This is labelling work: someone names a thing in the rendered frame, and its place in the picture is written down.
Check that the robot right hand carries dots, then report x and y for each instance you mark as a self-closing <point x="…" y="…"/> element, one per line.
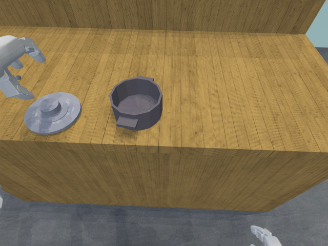
<point x="265" y="236"/>

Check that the lid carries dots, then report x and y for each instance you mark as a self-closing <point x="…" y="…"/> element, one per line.
<point x="38" y="123"/>

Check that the knob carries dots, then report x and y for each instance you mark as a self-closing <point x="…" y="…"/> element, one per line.
<point x="49" y="106"/>

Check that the pot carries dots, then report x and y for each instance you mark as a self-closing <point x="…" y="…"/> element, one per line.
<point x="136" y="103"/>

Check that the robot left hand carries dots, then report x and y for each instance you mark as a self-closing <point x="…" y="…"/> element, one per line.
<point x="11" y="49"/>

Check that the table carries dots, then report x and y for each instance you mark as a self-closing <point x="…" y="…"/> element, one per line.
<point x="244" y="122"/>

